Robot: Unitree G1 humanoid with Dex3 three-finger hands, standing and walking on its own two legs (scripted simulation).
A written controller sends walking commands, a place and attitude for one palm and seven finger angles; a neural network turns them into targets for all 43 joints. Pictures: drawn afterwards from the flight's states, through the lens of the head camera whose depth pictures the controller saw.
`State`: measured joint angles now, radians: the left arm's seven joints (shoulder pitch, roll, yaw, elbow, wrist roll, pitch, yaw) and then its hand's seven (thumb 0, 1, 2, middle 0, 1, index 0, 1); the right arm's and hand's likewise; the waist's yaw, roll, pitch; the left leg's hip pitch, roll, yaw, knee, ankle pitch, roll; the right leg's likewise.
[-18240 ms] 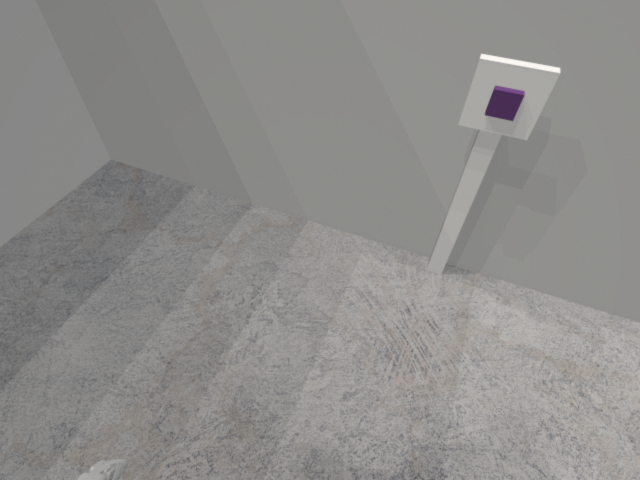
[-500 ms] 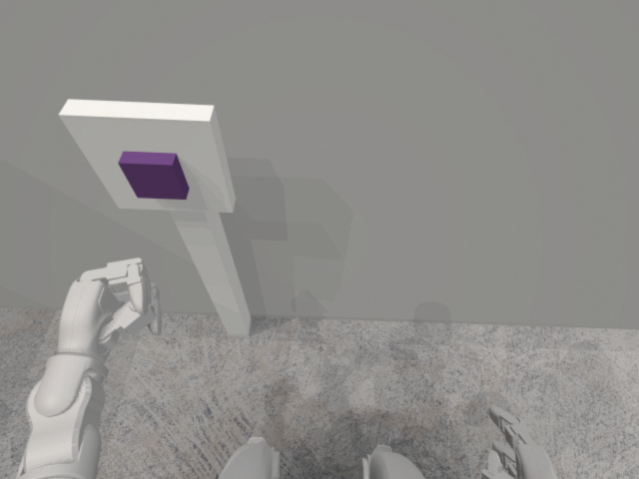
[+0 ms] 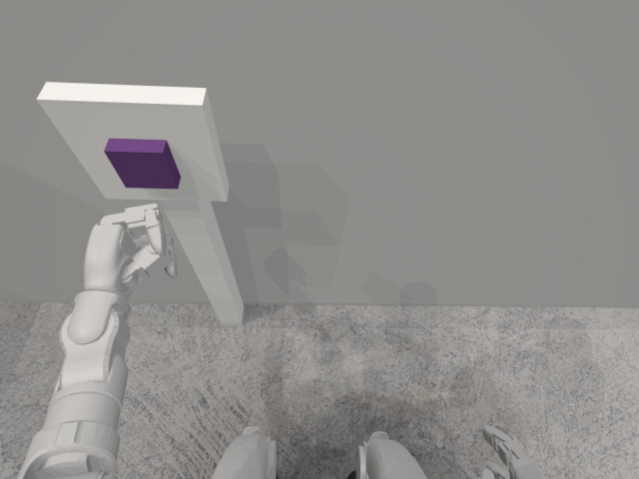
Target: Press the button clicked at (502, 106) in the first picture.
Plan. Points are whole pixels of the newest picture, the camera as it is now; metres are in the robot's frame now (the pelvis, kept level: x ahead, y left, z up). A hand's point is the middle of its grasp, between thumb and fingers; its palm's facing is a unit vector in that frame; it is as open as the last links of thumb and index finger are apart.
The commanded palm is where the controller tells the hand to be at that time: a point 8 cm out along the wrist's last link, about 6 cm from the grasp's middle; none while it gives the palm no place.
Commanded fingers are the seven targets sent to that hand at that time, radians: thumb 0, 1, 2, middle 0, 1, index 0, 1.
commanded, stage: aim a knuckle at the button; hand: left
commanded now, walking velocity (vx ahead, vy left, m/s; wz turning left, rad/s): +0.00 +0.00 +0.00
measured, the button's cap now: (145, 162) +0.49 +0.24 +0.07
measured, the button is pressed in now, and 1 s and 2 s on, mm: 0 0 13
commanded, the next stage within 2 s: press the button with the knuckle in 0.80 s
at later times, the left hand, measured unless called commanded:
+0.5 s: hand (171, 246) +0.39 +0.19 +0.03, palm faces +0.04 -1.00 -0.04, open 3.1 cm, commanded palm +0.36 +0.25 +0.04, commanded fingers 0.00 0.90 0.90 -1.30 -1.50 -1.30 -1.50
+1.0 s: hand (169, 242) +0.40 +0.20 +0.03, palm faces +0.04 -1.00 -0.02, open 3.1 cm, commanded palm +0.38 +0.25 +0.04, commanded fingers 0.00 0.90 0.90 -1.30 -1.50 -1.30 -1.50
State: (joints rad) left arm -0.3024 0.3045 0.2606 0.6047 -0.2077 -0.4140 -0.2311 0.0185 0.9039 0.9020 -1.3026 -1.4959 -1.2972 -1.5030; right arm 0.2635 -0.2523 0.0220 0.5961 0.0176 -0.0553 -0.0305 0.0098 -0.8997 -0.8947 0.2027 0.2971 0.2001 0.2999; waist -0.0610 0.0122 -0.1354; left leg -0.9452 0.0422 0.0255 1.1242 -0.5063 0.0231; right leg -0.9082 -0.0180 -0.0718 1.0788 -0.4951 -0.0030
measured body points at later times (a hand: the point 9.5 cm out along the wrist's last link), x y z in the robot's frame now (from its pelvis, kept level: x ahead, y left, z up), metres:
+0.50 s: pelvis +0.00 +0.00 +0.00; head +0.10 +0.01 +0.44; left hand +0.38 +0.25 +0.04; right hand +0.09 -0.27 -0.11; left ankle +0.02 +0.10 -0.66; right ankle +0.01 -0.12 -0.66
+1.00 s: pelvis +0.00 -0.01 +0.00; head +0.10 +0.01 +0.44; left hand +0.39 +0.25 +0.03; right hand +0.10 -0.27 -0.11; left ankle +0.02 +0.10 -0.66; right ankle +0.01 -0.12 -0.66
